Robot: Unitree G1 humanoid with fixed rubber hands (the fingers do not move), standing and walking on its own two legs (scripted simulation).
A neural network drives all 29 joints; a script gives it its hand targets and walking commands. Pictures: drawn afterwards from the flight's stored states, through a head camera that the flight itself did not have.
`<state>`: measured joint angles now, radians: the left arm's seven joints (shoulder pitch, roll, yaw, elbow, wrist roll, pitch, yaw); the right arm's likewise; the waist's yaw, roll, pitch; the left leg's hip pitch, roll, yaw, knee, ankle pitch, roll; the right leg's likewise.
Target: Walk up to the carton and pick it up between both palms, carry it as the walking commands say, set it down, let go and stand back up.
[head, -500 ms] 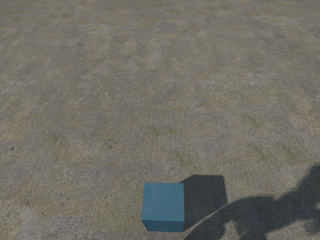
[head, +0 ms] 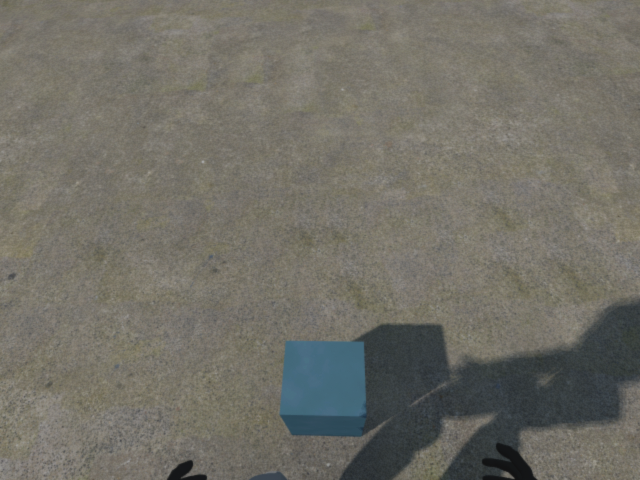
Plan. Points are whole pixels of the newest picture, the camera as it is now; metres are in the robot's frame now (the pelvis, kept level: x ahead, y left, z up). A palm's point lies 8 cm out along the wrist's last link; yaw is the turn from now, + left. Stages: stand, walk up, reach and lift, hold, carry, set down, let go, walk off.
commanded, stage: reach and lift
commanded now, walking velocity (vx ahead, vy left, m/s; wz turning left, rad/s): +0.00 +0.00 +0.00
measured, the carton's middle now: (325, 391) +0.36 +0.04 -0.62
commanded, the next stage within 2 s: none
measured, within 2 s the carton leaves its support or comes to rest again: neither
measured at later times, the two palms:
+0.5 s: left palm (200, 437) +0.19 +0.21 -0.16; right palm (483, 448) +0.17 -0.19 -0.16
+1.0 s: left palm (226, 382) +0.28 +0.20 -0.20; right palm (439, 376) +0.28 -0.16 -0.19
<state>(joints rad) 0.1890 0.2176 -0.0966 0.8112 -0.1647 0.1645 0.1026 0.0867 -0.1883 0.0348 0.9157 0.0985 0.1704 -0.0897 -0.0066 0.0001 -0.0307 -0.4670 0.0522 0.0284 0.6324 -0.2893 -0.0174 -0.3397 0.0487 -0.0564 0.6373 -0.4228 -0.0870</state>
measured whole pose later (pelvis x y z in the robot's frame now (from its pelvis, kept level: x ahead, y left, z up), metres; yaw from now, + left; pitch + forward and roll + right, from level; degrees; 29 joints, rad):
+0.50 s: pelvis -0.06 +0.04 -0.04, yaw -3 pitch +25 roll +1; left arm -0.15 0.06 0.08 0.50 0.03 0.38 0.07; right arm -0.19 -0.21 -0.07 0.62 -0.04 0.34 0.09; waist -0.01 -0.02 -0.09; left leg -1.03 -0.01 -0.01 0.83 -0.24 -0.01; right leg -0.95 0.02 0.01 0.92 -0.41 -0.02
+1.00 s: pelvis -0.13 +0.07 -0.10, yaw -4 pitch +24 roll -1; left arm -0.78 0.06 0.20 0.79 -0.06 0.36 0.18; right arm -0.88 -0.25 -0.23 0.97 0.00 0.26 0.08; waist 0.01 0.03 0.11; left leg -1.28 -0.01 0.01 1.09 -0.25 0.02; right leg -1.20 0.02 0.03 1.18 -0.41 0.02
